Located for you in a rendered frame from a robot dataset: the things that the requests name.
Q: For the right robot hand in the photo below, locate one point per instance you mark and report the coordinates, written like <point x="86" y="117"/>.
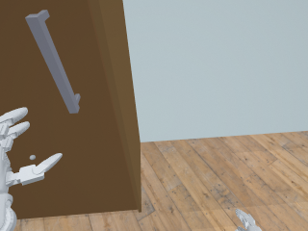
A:
<point x="247" y="220"/>

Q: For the wardrobe door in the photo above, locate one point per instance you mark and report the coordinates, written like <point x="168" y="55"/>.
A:
<point x="93" y="175"/>

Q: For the left robot hand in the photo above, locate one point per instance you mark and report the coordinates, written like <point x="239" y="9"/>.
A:
<point x="28" y="174"/>

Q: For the handle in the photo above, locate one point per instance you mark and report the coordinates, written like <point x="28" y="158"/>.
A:
<point x="36" y="23"/>

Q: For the robot left forearm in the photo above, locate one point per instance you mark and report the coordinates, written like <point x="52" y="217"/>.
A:
<point x="8" y="217"/>

